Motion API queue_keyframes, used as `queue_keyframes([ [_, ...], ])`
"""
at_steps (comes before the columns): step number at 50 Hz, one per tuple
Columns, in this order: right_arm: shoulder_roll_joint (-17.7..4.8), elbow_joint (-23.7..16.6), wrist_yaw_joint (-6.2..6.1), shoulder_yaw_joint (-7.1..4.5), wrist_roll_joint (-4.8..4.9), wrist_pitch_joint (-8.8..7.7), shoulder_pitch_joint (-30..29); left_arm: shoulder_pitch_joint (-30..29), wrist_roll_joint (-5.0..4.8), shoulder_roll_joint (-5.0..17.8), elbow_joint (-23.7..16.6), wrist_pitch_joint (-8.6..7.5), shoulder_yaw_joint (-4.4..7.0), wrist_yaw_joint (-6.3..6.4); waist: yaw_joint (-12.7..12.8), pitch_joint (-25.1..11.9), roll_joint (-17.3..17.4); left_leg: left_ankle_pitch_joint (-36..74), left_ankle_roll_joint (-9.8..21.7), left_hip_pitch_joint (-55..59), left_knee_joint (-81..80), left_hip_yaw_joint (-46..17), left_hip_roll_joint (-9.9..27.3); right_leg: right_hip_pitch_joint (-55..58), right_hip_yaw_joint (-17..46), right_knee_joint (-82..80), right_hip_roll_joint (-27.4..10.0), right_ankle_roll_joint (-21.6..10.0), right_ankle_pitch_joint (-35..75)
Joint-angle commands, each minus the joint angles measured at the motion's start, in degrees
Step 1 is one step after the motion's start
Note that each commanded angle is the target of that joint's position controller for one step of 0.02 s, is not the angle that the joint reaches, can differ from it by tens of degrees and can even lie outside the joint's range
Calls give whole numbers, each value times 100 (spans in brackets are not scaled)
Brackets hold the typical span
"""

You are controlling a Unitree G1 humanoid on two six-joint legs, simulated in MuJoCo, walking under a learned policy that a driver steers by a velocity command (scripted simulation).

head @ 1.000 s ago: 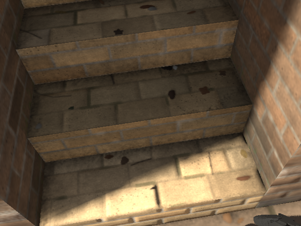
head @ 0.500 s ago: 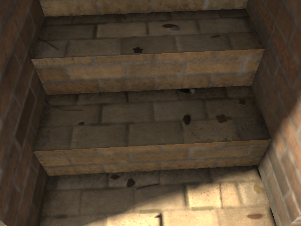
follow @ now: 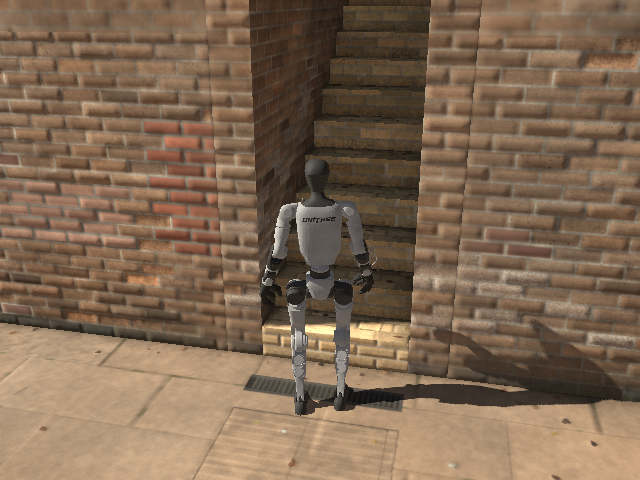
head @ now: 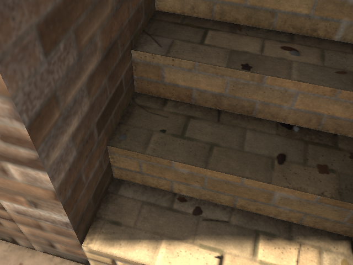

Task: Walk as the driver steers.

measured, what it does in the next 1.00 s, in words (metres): walks ahead, turning right: right foot, then left foot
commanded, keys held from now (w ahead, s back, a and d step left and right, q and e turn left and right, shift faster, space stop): e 0.28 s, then w+e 0.42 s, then w+q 0.30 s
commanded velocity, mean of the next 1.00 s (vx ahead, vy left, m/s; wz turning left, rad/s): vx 0.25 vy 0.00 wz -0.30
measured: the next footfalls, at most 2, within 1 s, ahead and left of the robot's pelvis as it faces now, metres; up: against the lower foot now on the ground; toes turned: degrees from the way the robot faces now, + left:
right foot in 0.34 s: -0.04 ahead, -0.12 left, +0.00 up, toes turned -11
left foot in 0.86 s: +0.19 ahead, +0.01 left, +0.00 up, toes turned -22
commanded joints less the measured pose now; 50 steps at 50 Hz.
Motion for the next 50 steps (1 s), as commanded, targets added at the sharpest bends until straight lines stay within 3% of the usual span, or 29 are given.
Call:
queue_keyframes([
  [1, -481, -167, -175, 4, -25, -211, -200, -61, -74, 329, -185, 39, 18, -79, -116, -223, 1079, 3077, 799, 125, -904, -931, 1825, -8, 846, 323, -28, 19, -405],
  [3, -730, -104, -264, -63, 45, -217, -160, 3, 11, 623, -70, 43, 131, -97, -148, -207, 1254, 3607, 657, 314, -685, -524, 1557, -179, 743, 676, 174, 34, -142],
  [5, -1063, -37, -304, -220, 83, -195, 109, 34, -5, 706, -17, 33, 192, -93, -265, -311, 1091, 3716, 836, 455, -537, -517, 1721, -497, 624, 1487, 323, 105, -420],
  [7, -1001, 25, -337, -256, 65, -169, 161, -26, -25, 548, -48, 46, 191, -41, -303, -115, 934, 3110, 1071, 306, -676, -502, 1838, -813, 643, 2060, 270, 207, -587],
  [10, -844, 44, -365, -270, 4, -143, 12, -54, 66, 372, -123, 121, 159, -21, -272, 7, 1021, 2045, 1076, 204, -780, -447, 1817, -894, 546, 1653, 111, 366, -593],
  [11, -869, 49, -339, -284, -35, -142, -14, -47, 15, 250, -189, 114, 129, -49, -293, -36, 1040, 1981, 1068, 266, -679, -433, 1809, -849, 453, 1446, 115, 357, -633],
  [13, -991, 59, -267, -360, -55, -190, -80, -30, -28, 311, -328, 96, 132, -81, -281, -289, 1114, 1934, 967, 299, -495, -377, 1825, -526, 335, 885, 155, 329, -512],
  [15, -1113, 89, -221, -395, 19, -211, -191, 310, -28, 286, -293, 45, 113, -83, -61, -582, 1125, 982, 733, 56, -350, -280, 1785, 222, 137, -34, 269, 169, 3],
  [16, -1161, 81, -205, -425, 57, -224, -146, 540, 94, 319, -207, 20, 132, -85, 28, -635, 934, -476, 535, -433, -235, -176, 1643, 783, 130, -442, 395, 12, 317],
  [17, -973, 81, -183, -389, 4, -186, -111, 979, 126, 621, -98, -27, 224, -108, 201, -510, 173, -1772, 205, -1179, 545, 153, 1261, 1275, 929, -1236, 59, -194, -198],
  [18, -396, -396, -144, -217, -1, -119, -659, 1277, 170, 1435, -146, -44, 449, -114, 384, -300, -1630, -2382, -243, -2822, 2204, 790, 283, 1403, 3719, -2402, -1491, -997, -2364],
  [19, -664, -565, -123, -252, -202, -125, -1014, 1140, 153, 1578, -186, -56, 510, -129, 341, 228, -1169, -1976, -211, -3170, 2874, -319, 144, 764, 4781, -3027, -1774, -1473, -2821],
  [20, -943, -491, -65, -319, -109, -163, -894, 807, 116, 1293, -260, -43, 472, -99, 138, 418, -595, -1209, -167, -3188, 3010, -542, 417, 719, 4167, -3046, -1651, -1378, -2609],
  [21, -1037, -336, 3, -346, -12, -229, -626, 416, 28, 1095, -339, -70, 441, -75, -106, 447, -453, -590, -185, -3055, 2934, -497, 484, 766, 3615, -2961, -1305, -1142, -1912],
  [23, -992, -49, 85, -349, -123, -327, -281, 309, -25, 845, -336, -179, 398, -53, -141, 127, -405, 112, -253, -2867, 3016, -398, 455, 1179, 2797, -2739, -809, -887, -435],
  [24, -924, -27, 120, -339, -164, -348, -229, 478, -26, 761, -257, -227, 387, -71, -113, -73, -313, 282, -290, -2824, 3066, -392, 435, 1336, 2617, -2655, -712, -872, -111],
  [25, -888, -10, 152, -334, -196, -362, -233, 585, -100, 669, -179, -268, 371, -81, -112, -106, -201, 414, -331, -2848, 3053, -384, 416, 1360, 2513, -2623, -659, -925, 183],
  [30, -883, -237, 135, -300, -129, -429, -647, 1045, -97, 833, 22, -373, 472, -115, 142, 23, -362, 736, -606, -3098, 2385, -376, 445, 1346, 2632, -2561, -655, -1124, 432],
  [35, -765, -479, 55, -221, -92, -421, -1133, 1031, -105, 828, 16, -488, 474, -68, 262, 118, -344, 967, -612, -2702, 1211, -386, 338, 1121, 2725, -2272, -613, -1142, 1066],
  [38, -576, -383, -5, -120, -119, -407, -721, 941, -43, 540, 58, -572, 387, -83, 137, -146, -536, 712, -380, -1690, 1022, -145, 327, 598, 2441, -2066, -598, -1046, 1270],
  [41, -658, -392, -72, -154, -119, -492, -326, 905, -16, 586, 86, -610, 353, -68, -133, -168, -435, 23, -71, -967, 465, 120, 150, 571, 2467, -1446, -708, -1004, 2637],
  [42, -702, -218, -120, -207, -42, -610, 209, 872, 22, 623, 73, -610, 351, -34, -383, -420, -240, 130, 56, -301, -188, 91, -22, 630, 2279, -731, -493, -877, 3560],
  [43, -850, -33, -164, -297, -64, -667, 822, 733, 30, 492, -18, -622, 288, 37, -636, -923, 14, 239, 231, 617, -353, -222, 226, 493, 1893, 372, -162, -713, 4162],
  [44, -1258, 50, -229, -380, -169, -680, 1604, 512, -77, 188, -272, -655, 178, 39, -893, -1348, 748, 57, 708, 1793, -648, -1924, 1394, -771, 1343, 2001, 260, -449, 3143],
  [45, -1740, 284, -205, -533, -94, -624, 1745, 981, -3, 18, -295, -613, 98, 69, -543, -1127, 1804, 633, 1505, 2032, -1347, -3868, 2430, -2287, 557, 3308, 939, -271, -482],
  [46, -1260, 279, -109, -446, -25, -628, 1515, 1015, 204, 205, -67, -518, 122, 138, -324, -588, 840, 214, 1716, 1425, -1223, -3998, 2467, -2598, 730, 4432, 392, -339, -283],
  [47, -913, 170, -14, -367, 72, -656, 1132, 700, 298, 212, -96, -524, 111, 52, -294, -281, 251, -80, 1588, 787, -1151, -3160, 2060, -2600, 855, 4590, 147, -276, 260],
  [49, -707, 156, -16, -283, 71, -684, 907, 363, 301, 151, -232, -533, 97, -75, -160, -194, 411, 584, 1302, 252, -1194, -2349, 1492, -2618, 781, 4746, 43, -189, 825],
  [50, -634, 190, -60, -254, 44, -711, 1006, 396, 344, 20, -243, -467, 67, -148, -128, -307, 554, 1444, 1371, 85, -1037, -2075, 1289, -2487, 625, 4985, 194, -122, 925],
])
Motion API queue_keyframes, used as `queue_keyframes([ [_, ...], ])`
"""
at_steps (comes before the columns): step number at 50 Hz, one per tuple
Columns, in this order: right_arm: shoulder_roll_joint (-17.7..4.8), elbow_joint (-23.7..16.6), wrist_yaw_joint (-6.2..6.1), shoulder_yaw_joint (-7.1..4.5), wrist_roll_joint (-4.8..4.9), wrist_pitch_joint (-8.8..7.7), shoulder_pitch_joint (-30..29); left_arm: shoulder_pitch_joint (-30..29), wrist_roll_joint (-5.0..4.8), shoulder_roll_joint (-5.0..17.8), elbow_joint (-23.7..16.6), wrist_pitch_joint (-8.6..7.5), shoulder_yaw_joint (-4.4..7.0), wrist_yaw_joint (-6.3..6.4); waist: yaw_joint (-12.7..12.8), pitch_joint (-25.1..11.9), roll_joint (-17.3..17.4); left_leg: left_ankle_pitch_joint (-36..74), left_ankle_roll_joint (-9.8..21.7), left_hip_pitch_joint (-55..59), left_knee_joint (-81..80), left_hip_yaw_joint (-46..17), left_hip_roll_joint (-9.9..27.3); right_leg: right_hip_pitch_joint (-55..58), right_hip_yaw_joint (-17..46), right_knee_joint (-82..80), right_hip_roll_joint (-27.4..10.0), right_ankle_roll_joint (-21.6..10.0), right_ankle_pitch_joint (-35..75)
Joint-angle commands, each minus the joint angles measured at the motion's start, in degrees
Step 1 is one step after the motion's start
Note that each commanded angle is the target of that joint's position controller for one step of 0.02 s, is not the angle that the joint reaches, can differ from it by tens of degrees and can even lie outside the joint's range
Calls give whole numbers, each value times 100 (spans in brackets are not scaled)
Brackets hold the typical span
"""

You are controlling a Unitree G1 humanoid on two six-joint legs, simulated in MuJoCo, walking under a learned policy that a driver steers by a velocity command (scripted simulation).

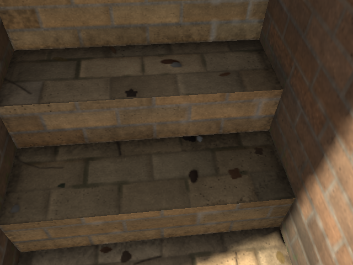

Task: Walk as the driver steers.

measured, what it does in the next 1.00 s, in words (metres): climbs, turning left: right foot 0.19 m higher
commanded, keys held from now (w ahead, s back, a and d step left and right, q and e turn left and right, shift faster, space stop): w+q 0.60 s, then w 0.22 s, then w+e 0.18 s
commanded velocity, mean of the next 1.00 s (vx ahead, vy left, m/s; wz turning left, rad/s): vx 0.49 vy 0.00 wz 0.36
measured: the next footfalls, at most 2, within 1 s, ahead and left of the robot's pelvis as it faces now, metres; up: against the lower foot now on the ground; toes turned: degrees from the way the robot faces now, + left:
right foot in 0.48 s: +0.41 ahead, -0.16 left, +0.19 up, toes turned +17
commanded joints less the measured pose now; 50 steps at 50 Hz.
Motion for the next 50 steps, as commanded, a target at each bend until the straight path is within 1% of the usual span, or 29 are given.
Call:
queue_keyframes([
  [1, -549, -166, -39, -108, 18, -118, 231, 123, 119, 227, -369, 80, 16, -130, 157, -47, 450, 1786, 1152, 492, -681, -1653, 1392, -1203, -38, 954, -164, 186, 443],
  [6, -606, -237, -249, -84, 88, -102, 734, -957, 119, 14, -1179, 174, -138, -80, -82, 32, 664, 2582, 1163, 444, -599, -1569, 1243, -1635, -310, -329, -242, 447, 694],
  [7, -566, -244, -285, -88, 12, -59, 812, -755, 115, -169, -1092, 210, -184, -45, -88, -214, 1011, 2702, 1190, 499, -425, -1511, 1197, -1376, -427, -56, -140, 436, 632],
  [10, -688, -426, -328, -176, -50, 8, 890, -1268, 55, -174, -1503, 223, -237, 46, -215, -117, 968, 2863, 1292, 873, -361, -2188, 1448, -1717, -277, -569, -230, 418, 408],
  [14, -913, -375, -398, -334, -86, -34, 1995, -2340, 82, -136, -2299, 69, -226, 153, -872, 90, 987, 2795, 1700, 3254, -175, -3462, 2187, -5077, 366, 2254, -556, 295, -1429],
  [17, -965, 38, -414, -424, -243, -174, 3116, -3858, 19, -534, -3275, 13, -363, 244, -1406, 714, 821, 2929, 1822, 4500, -262, -3677, 2716, -8603, 1010, 5822, -465, 4, -4080],
  [18, -856, 88, -411, -386, -193, -232, 2977, -4369, 34, -583, -3589, -37, -438, 258, -1357, 913, 696, 2857, 1469, 4053, -474, -3237, 2496, -8548, 1021, 5619, -491, -95, -4468],
  [19, -640, 186, -372, -355, 34, -181, 2805, -4557, 85, -837, -3837, -7, -632, 237, -1116, 767, 589, 2540, 840, 2933, -928, -2534, 1832, -7267, 841, 4195, -677, -350, -4436],
  [20, -582, 128, -371, -320, 59, -101, 2478, -4672, 32, -909, -4084, 63, -691, 180, -981, 658, 462, 2059, 691, 1658, -1687, -2242, 1606, -5791, 521, 3237, -661, -378, -3984],
  [21, -515, -239, -343, -255, 228, 51, 1399, -3927, -146, -1191, -3994, 197, -852, 36, -239, 135, -426, 2716, 572, -1224, -2816, -1605, 1263, -1439, -216, 808, -454, -429, -2325],
  [22, -891, -475, -256, -340, 415, 107, 1229, -2560, -277, -753, -3599, 291, -554, 87, 202, -852, -326, 4792, 633, -2165, -2424, -1671, 889, 1676, -697, 630, 214, -192, -901],
  [23, -1931, -692, -73, -604, 561, -63, 628, -571, -290, -102, -2981, 478, -139, 220, 1248, -1942, 487, 8208, 468, -1682, -1076, -1408, 982, 3173, -553, 451, 449, -61, -957],
  [24, -2330, -784, 66, -825, 698, -309, -150, 1105, -180, 548, -2559, 617, 238, 408, 2407, -2682, 807, 9024, 72, -1159, 1027, -1722, 986, 3599, 382, -463, 128, -244, -1102],
  [25, -1456, -922, 222, -641, 638, -478, -891, 1826, 132, 1610, -2078, 653, 505, 497, 2488, -2762, -1633, 3946, -198, -1264, 3778, -1811, -26, 3179, 2785, -3135, -908, -572, -2060],
  [26, -260, -1214, 336, -435, 318, -455, 201, 1276, -113, 2122, -1886, 644, 590, 598, 1334, -2869, -3915, -290, -241, -1909, 6169, -2286, -1140, 2576, 5572, -5302, -2194, -426, -756],
  [27, 198, -1104, 351, -355, 37, -327, 900, -28, -294, 1456, -2125, 563, 470, 548, 310, -2385, -2895, -96, -228, -2365, 7717, -2414, -728, 1819, 5915, -5419, -2371, -343, -1492],
  [29, 441, -1208, 205, -252, -230, -18, 688, -1798, -220, 7, -1907, 393, 90, 466, -654, -542, -1344, 965, -192, -3555, 8042, -1224, -190, 438, 3944, -4160, -1820, -440, -2889],
  [31, 684, -1260, 96, -87, -313, 236, 488, -1276, -207, -397, -1159, 212, 6, 307, -616, 4, -720, 660, -183, -4200, 9230, -868, -183, 26, 2248, -3833, -1537, -474, -1507],
  [33, 918, -1624, -28, 72, -141, 468, -72, -373, -176, -146, -376, -97, 108, -17, -464, 317, -335, -60, 16, -5118, 9885, -885, -172, 328, 1813, -4414, -1596, -517, -830],
  [34, 1004, -1906, -102, 222, -136, 444, -75, -397, -312, 3, -252, -206, 118, -95, -604, 592, -546, -195, 17, -5358, 9287, -925, -65, 310, 1374, -4767, -1483, -322, 70],
  [35, 751, -2038, -140, 204, -111, 452, -476, -315, -295, -14, -144, -308, 112, -156, -534, 622, -170, -191, 10, -5116, 8752, -967, -42, 247, 826, -5013, -1302, -207, 613],
  [37, 163, -2281, -74, 102, 20, 517, -805, -710, -341, 441, -323, -436, 136, 11, -612, 503, -83, 192, -206, -4509, 7527, -850, 100, 79, 645, -5536, -1546, -401, 1297],
  [39, 273, -2174, -73, 67, -25, 532, -827, 96, -347, 671, -139, -511, 181, 155, -349, 127, -79, -13, -229, -5234, 8804, -712, 37, 1410, 698, -5685, -1899, -772, 2413],
  [41, 555, -2404, -108, 131, -219, 581, -1495, 660, -266, 928, -66, -581, 256, 170, -153, 276, 5, -1110, 47, -7036, 10030, -1087, 27, 2897, 904, -5932, -2115, -809, 1177],
  [44, 736, -2698, -107, 245, -231, 518, -2920, 1735, -146, 632, 293, -491, 196, 91, 454, 467, 110, -1865, 268, -8175, 10285, -670, 216, 3794, 650, -6288, -2045, -742, 219],
  [47, 1069, -3412, 183, 548, -158, 481, -4097, 2044, -247, 432, 533, -219, 186, 257, 600, 701, -419, -2196, 232, -7515, 8303, 433, 1097, 3403, 657, -7433, -1717, -768, 69],
  [48, 972, -3280, 339, 606, -95, 500, -3815, 1602, -351, 580, 299, -119, 217, 289, 484, 452, -195, -1757, 221, -5563, 6322, 934, 1148, 2588, 69, -8063, -1390, -877, 583],
  [49, 1162, -3278, 376, 671, 202, 409, -3640, 1223, -588, 575, 176, -143, 211, 333, 452, 213, -306, -1274, 380, -2871, 4501, 1030, 945, 1466, 64, -8245, -1397, -1027, 3070],
  [50, 873, -2708, 198, 416, 222, 485, -2371, 1398, -511, 1072, 97, -272, 285, 227, 137, -805, -445, -1885, 325, -1246, 4971, 1314, 223, 1741, -109, -7024, -1550, -1020, 7093],
])
Over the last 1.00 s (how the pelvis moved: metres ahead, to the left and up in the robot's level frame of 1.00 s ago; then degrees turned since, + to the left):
0.12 -0.05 0.00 -20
